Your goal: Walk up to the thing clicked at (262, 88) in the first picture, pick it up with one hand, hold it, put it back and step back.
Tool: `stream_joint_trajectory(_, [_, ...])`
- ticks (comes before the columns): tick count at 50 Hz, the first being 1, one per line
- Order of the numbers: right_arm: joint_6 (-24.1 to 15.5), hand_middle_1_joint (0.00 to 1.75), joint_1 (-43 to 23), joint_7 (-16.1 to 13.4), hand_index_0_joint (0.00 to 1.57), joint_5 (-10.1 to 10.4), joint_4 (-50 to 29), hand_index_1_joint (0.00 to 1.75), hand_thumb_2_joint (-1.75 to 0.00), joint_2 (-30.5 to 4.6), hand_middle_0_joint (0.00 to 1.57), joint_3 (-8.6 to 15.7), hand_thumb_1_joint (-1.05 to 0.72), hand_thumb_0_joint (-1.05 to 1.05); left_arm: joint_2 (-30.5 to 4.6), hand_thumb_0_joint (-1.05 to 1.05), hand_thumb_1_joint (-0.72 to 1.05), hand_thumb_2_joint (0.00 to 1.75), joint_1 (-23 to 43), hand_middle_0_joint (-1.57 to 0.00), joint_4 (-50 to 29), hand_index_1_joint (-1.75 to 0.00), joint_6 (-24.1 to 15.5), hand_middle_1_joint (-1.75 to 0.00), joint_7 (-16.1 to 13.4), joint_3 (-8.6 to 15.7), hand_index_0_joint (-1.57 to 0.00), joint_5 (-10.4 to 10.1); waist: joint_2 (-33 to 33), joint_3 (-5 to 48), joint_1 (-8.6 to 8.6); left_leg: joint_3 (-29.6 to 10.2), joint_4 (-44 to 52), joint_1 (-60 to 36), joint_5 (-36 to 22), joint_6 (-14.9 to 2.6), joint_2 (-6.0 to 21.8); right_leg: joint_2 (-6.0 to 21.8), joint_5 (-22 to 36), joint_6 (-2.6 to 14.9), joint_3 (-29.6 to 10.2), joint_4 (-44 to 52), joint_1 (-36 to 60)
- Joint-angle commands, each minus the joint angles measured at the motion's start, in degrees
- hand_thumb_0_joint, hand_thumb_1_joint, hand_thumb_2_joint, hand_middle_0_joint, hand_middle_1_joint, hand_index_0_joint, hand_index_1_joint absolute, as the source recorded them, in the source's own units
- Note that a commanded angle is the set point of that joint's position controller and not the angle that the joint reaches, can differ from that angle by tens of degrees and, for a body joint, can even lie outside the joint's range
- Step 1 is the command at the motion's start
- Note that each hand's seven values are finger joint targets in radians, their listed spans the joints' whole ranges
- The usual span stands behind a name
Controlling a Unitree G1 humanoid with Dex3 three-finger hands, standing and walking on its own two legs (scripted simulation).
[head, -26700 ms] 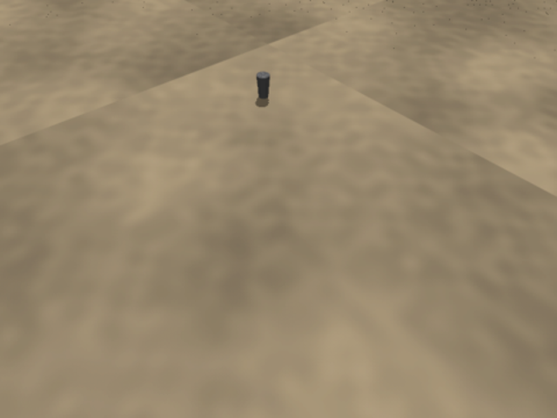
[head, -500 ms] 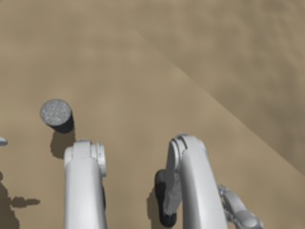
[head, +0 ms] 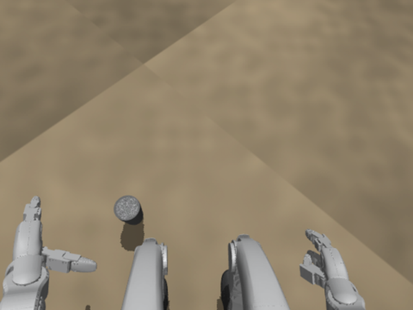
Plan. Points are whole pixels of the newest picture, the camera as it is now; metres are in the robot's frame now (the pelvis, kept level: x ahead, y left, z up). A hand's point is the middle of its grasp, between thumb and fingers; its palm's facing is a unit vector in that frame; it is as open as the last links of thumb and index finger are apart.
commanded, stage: home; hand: left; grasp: from the side
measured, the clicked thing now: (131, 212) +0.41 +0.23 -0.50
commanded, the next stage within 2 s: none
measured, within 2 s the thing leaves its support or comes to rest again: neither
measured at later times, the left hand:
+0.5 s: hand (52, 252) +0.23 +0.20 +0.08, palm faces +0.14 -0.94 -0.31, open 17.5 cm
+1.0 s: hand (56, 268) +0.21 +0.19 +0.09, palm faces +0.14 -0.95 -0.29, open 17.6 cm
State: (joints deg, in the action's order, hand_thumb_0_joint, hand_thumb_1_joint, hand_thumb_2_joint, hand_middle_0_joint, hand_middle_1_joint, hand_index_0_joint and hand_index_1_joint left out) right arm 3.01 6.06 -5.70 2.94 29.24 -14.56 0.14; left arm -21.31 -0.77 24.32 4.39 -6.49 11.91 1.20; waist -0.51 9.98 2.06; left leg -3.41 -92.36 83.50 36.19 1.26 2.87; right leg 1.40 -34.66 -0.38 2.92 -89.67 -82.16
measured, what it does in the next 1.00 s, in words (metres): rises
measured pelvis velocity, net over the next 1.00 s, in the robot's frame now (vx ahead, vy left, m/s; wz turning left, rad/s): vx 0.05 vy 0.00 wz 0.04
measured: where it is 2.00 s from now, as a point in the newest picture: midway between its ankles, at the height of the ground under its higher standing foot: outside the picture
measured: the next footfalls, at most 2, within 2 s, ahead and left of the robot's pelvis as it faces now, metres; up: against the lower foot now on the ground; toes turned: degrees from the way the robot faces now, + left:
none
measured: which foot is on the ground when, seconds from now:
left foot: down 0.00-1.00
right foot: down 0.00-1.00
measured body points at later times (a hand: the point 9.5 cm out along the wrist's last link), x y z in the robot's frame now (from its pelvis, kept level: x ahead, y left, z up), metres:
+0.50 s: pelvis +0.06 +0.01 +0.14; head +0.08 +0.02 +0.59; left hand +0.22 +0.25 +0.10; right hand +0.22 -0.22 +0.06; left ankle +0.05 +0.13 -0.54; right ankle +0.06 -0.13 -0.54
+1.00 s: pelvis +0.05 +0.00 +0.14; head +0.06 +0.01 +0.59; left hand +0.20 +0.24 +0.11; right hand +0.22 -0.23 +0.07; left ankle +0.05 +0.13 -0.54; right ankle +0.06 -0.13 -0.54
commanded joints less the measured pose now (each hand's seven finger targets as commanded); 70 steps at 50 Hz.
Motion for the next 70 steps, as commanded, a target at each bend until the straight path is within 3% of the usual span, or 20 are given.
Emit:
stream_joint_trajectory(1, [-3.4, 0.30, 5.5, -1.8, 0.20, -0.6, -5.0, 0.30, -0.90, -6.8, 0.20, 2.6, -0.90, 0.00, -8.4, 0.00, -0.53, 0.07, -1.2, -0.05, -10.2, -0.06, 0.5, -0.06, -2.5, 1.3, -0.05, -0.3, -3.0, 22.0, 0.47, 2.6, 18.5, -25.0, -15.5, -2.73, -2.0, -1.4, 15.3, 1.47, -1.5, 20.5, 25.6])
stream_joint_trajectory(9, [-5.5, 0.30, 7.1, -4.0, 0.20, -0.6, -6.6, 0.30, -0.90, -5.5, 0.20, 1.7, -0.90, 0.00, -4.6, 0.00, -0.57, 0.04, -7.5, -0.05, -19.7, -0.05, 5.4, -0.05, -4.8, -2.8, -0.05, -1.0, -5.1, 16.0, -0.15, 2.7, 31.4, -39.1, -19.4, -1.86, -1.9, -1.5, 18.5, 1.26, -0.8, 32.1, 38.2])
stream_joint_trajectory(12, [-6.0, 0.30, 7.7, -4.8, 0.20, -0.8, -7.1, 0.30, -0.90, -4.8, 0.20, 1.4, -0.90, 0.00, -2.7, 0.00, -0.55, 0.05, -12.3, -0.05, -24.2, -0.05, 7.1, -0.05, -5.2, -4.8, -0.05, -1.3, -5.4, 14.0, -0.45, 2.8, 35.6, -44.2, -22.7, -1.50, -1.9, -1.9, 21.1, 1.23, 0.0, 35.1, 42.6])
stream_joint_trajectory(13, [-6.3, 0.30, 7.4, -5.0, 0.20, -0.9, -7.7, 0.30, -0.90, -4.4, 0.20, 1.2, -0.90, 0.00, 0.5, 0.00, -0.55, 0.06, -15.8, -0.05, -22.8, -0.05, 7.8, -0.05, -5.2, -7.3, -0.05, -1.4, -5.2, 12.1, 0.16, 2.6, 36.8, -45.2, -23.5, -1.43, -1.8, -2.0, 21.8, 1.18, 0.3, 36.2, 43.5])
stream_joint_trajectory(17, [-7.4, 0.30, 7.7, -5.8, 0.20, -1.2, -8.5, 0.30, -0.90, -3.9, 0.20, 1.0, -0.90, 0.00, 0.1, 0.00, -0.58, 0.04, -18.6, -0.05, -32.3, -0.05, 8.9, -0.05, -5.5, -7.9, -0.05, -1.6, -5.1, 9.7, -0.76, 2.3, 41.1, -48.8, -23.2, -1.31, -1.8, -2.4, 21.2, 1.26, 1.1, 39.5, 47.0])
stream_joint_trajectory(19, [-8.1, 0.30, 6.8, -5.9, 0.20, -1.3, -9.8, 0.30, -0.90, -3.7, 0.20, 0.8, -0.90, 0.00, 3.3, 0.00, -0.60, 0.03, -23.6, -0.04, -31.1, -0.05, 9.9, -0.05, -5.2, -10.4, -0.04, -1.8, -2.5, 5.5, -0.42, 2.0, 42.5, -48.3, -22.7, -1.51, -1.7, -2.7, 20.8, 1.08, 1.8, 41.3, 47.6])
stream_joint_trajectory(24, [-9.4, 0.30, 6.4, -5.8, 0.20, -1.6, -11.0, 0.30, -0.90, -3.7, 0.20, 0.9, -0.90, 0.00, 3.8, 0.00, -0.58, 0.04, -25.7, -0.05, -35.7, -0.05, 9.8, -0.05, -4.2, -10.4, -0.05, -1.8, -2.0, 0.9, -0.54, 1.4, 46.4, -49.2, -19.0, -1.17, -1.4, -3.0, 17.1, 0.97, 2.2, 43.8, 48.5])
stream_joint_trajectory(28, [-10.3, 0.30, 7.1, -5.6, 0.20, -1.9, -10.9, 0.30, -0.90, -3.8, 0.20, 1.1, -0.90, 0.00, 3.3, 0.00, -0.59, 0.03, -25.2, -0.04, -38.1, -0.05, 9.1, -0.05, -3.5, -9.9, -0.04, -1.6, -2.2, 1.8, -0.16, 2.0, 46.0, -51.3, -23.3, -1.06, -1.6, -3.0, 20.8, 0.99, 2.0, 43.8, 50.1])
stream_joint_trajectory(32, [-11.2, 0.30, 7.3, -5.5, 0.20, -2.4, -10.6, 0.30, -0.90, -4.0, 0.20, 1.4, -0.90, 0.00, 3.4, 0.00, -0.60, 0.03, -23.7, -0.04, -37.3, -0.05, 8.4, -0.05, -2.8, -9.8, -0.04, -1.3, -1.8, 1.8, 0.09, 2.4, 45.6, -51.7, -24.4, -1.12, -1.9, -2.7, 21.9, 0.89, 1.6, 44.1, 50.9])
stream_joint_trajectory(33, [-11.4, 0.30, 7.1, -5.3, 0.20, -2.4, -10.5, 0.30, -0.90, -3.6, 0.20, 1.0, -0.90, 0.00, 6.0, 0.00, -0.61, 0.02, -27.3, -0.04, -31.6, -0.04, 8.8, -0.04, -2.5, -10.9, -0.04, -1.2, -0.9, 0.6, 0.26, 2.5, 45.9, -51.5, -22.9, -1.10, -1.9, -2.8, 20.5, 0.89, 1.5, 44.1, 50.5])
stream_joint_trajectory(35, [-11.6, 0.30, 7.3, -5.3, 0.20, -2.6, -10.3, 0.30, -0.90, -4.1, 0.20, 1.4, -0.90, 0.00, 2.3, 0.00, -0.58, 0.04, -21.2, -0.05, -39.9, -0.05, 7.9, -0.05, -2.7, -8.9, -0.05, -1.3, -2.9, 4.9, -0.17, 2.5, 45.4, -52.9, -25.3, -1.06, -2.2, -2.5, 22.9, 0.88, 1.2, 44.3, 52.5])
stream_joint_trajectory(38, [-12.1, 0.30, 6.5, -5.2, 0.20, -2.4, -10.1, 0.30, -0.90, -3.6, 0.20, 0.9, -0.90, 0.00, 5.3, 0.00, -0.60, 0.03, -26.8, -0.04, -31.7, -0.05, 8.8, -0.05, -2.3, -10.5, -0.04, -1.3, -1.4, 0.6, -0.01, 2.8, 45.9, -51.6, -23.2, -1.14, -2.4, -2.6, 21.2, 0.68, 1.2, 45.1, 51.6])
stream_joint_trajectory(40, [-12.0, 0.30, 6.7, -5.3, 0.20, -2.4, -9.8, 0.30, -0.90, -3.9, 0.20, 1.1, -0.90, 0.00, 2.2, 0.00, -0.59, 0.03, -21.3, -0.04, -38.2, -0.05, 7.9, -0.05, -2.7, -8.7, -0.04, -1.3, -3.6, 2.9, -0.46, 2.4, 46.7, -53.2, -23.1, -0.92, -2.1, -2.7, 20.8, 0.90, 1.4, 44.9, 52.1])
stream_joint_trajectory(43, [-12.1, 0.30, 6.1, -5.2, 0.20, -2.4, -9.8, 0.30, -0.90, -3.6, 0.20, 0.8, -0.90, 0.00, 4.3, 0.00, -0.58, 0.04, -24.9, -0.05, -33.9, -0.05, 8.3, -0.05, -2.3, -10.1, -0.05, -1.4, -1.6, 0.3, -0.44, 2.4, 46.8, -51.6, -21.3, -1.15, -2.3, -2.6, 19.4, 0.76, 1.5, 45.8, 51.7])
stream_joint_trajectory(47, [-12.0, 0.30, 6.9, -5.2, 0.20, -2.4, -9.6, 0.30, -0.90, -3.9, 0.20, 1.1, -0.90, 0.00, 2.5, 0.00, -0.60, 0.03, -24.3, -0.04, -36.3, -0.05, 7.7, -0.05, -2.2, -8.5, -0.04, -1.4, -2.9, 3.4, -1.01, 3.0, 46.1, -53.1, -24.8, -1.05, -2.4, -2.4, 22.5, 0.85, 1.1, 45.6, 53.3])
stream_joint_trajectory(48, [-12.1, 0.30, 6.6, -5.1, 0.20, -2.4, -9.6, 0.30, -0.90, -4.0, 0.20, 1.1, -0.90, 0.00, 4.3, 0.00, -0.59, 0.03, -25.2, -0.04, -33.5, -0.05, 8.0, -0.05, -2.1, -10.0, -0.04, -1.4, -0.7, 1.1, -0.19, 3.0, 46.1, -52.4, -24.1, -1.22, -2.3, -2.5, 22.1, 0.68, 1.1, 45.7, 52.6])
stream_joint_trajectory(56, [-12.6, 0.30, 5.6, -5.0, 0.20, -2.3, -10.0, 0.30, -0.90, -3.8, 0.20, 0.9, -0.90, 0.00, 3.5, 0.00, -0.56, 0.05, -23.3, -0.05, -34.3, -0.05, 7.4, -0.06, -1.8, -9.3, -0.05, -1.5, -1.1, -0.6, -0.72, 3.6, 47.3, -50.6, -15.9, -1.62, -2.6, -2.1, 14.9, 0.54, 0.5, 47.7, 50.7])
stream_joint_trajectory(64, [-13.0, 0.30, 6.6, -5.3, 0.20, -2.5, -9.2, 0.30, -0.90, -3.8, 0.20, 1.1, -0.90, 0.00, 3.4, 0.00, -0.56, 0.05, -24.1, -0.05, -34.6, -0.05, 6.8, -0.05, -1.8, -9.0, -0.05, -1.3, -0.4, 2.3, -0.47, 3.8, 46.0, -51.9, -19.4, -1.73, -2.6, -2.0, 18.6, 0.42, 0.1, 47.1, 52.2])
stream_joint_trajectory(66, [-13.2, 0.30, 5.9, -5.2, 0.20, -2.5, -9.6, 0.30, -0.90, -3.6, 0.20, 0.9, -0.90, 0.00, 5.3, 0.00, -0.57, 0.05, -26.3, -0.05, -30.8, -0.05, 7.2, -0.05, -1.6, -10.1, -0.05, -1.4, 0.4, -0.1, -0.52, 3.6, 46.5, -50.7, -17.8, -1.75, -2.5, -2.1, 16.8, 0.48, 0.3, 47.1, 51.3])
stream_joint_trajectory(70, [-13.5, 0.30, 5.6, -5.2, 0.20, -2.4, -9.3, 0.30, -0.90, -3.8, 0.20, 1.0, -0.90, 0.00, 3.2, 0.00, -0.56, 0.05, -22.5, -0.05, -35.4, -0.05, 6.6, -0.05, -1.8, -9.2, -0.05, -1.5, -1.3, -0.3, -0.81, 3.9, 47.0, -50.7, -15.2, -1.72, -2.7, -1.9, 14.2, 0.51, 0.0, 48.0, 50.7])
